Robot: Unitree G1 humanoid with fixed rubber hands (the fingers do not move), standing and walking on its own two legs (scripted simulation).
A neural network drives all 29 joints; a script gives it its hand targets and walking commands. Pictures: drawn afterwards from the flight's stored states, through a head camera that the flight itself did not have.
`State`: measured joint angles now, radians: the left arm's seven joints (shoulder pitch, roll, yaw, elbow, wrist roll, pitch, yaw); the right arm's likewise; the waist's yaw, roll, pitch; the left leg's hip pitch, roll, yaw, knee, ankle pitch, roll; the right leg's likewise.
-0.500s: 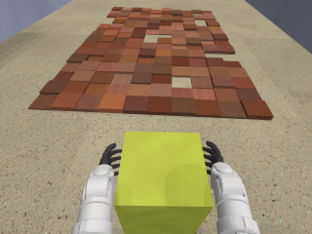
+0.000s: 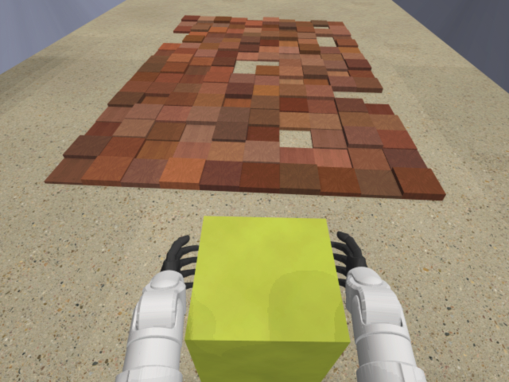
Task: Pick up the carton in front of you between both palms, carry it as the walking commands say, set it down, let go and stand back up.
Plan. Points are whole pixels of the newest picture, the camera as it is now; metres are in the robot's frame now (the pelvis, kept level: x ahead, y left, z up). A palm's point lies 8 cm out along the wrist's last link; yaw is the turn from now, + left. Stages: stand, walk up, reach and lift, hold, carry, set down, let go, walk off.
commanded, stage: reach and lift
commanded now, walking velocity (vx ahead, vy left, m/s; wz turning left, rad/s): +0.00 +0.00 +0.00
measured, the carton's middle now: (262, 305) +0.28 +0.00 -0.04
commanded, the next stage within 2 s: hold in 0.24 s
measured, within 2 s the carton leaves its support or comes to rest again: neither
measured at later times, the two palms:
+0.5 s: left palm (169, 276) +0.28 +0.15 +0.05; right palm (360, 273) +0.28 -0.15 +0.05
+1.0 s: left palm (169, 275) +0.28 +0.15 +0.05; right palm (360, 272) +0.28 -0.15 +0.05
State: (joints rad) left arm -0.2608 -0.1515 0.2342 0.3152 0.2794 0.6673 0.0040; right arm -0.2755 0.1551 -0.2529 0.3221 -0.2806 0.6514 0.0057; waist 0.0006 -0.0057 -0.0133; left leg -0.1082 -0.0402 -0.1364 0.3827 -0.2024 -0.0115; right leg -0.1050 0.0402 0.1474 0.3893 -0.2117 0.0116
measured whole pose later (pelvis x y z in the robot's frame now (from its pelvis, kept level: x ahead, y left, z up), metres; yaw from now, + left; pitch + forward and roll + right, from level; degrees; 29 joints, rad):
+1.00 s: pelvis -0.01 +0.00 +0.00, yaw +0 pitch -7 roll +0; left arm -0.28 -0.16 0.23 0.26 0.29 0.76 0.00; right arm -0.30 0.16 -0.26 0.26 -0.29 0.74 0.02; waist 0.00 -0.01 0.01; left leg -0.05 -0.04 -0.13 0.36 -0.19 -0.01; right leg -0.05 0.04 0.14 0.37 -0.20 0.01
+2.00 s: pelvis +0.39 -0.04 +0.00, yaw +1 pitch +5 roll +2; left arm -0.17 -0.13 0.12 -0.35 0.10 1.22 0.10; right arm -0.19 0.14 -0.11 -0.34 -0.12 1.21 -0.08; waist 0.04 -0.01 -0.10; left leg -0.61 0.07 0.15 0.69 -0.17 0.00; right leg -0.01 -0.02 -0.19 0.24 -0.33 -0.03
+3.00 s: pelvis +1.05 -0.06 -0.01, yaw -1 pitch +6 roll +0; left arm -0.82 0.00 0.24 -0.03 0.04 1.33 0.15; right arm -0.85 -0.03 -0.26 -0.03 -0.06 1.33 -0.12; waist 0.04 0.02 0.03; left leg -0.71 0.07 0.07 0.81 -0.16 0.05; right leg -0.18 0.00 -0.18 0.42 -0.34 -0.06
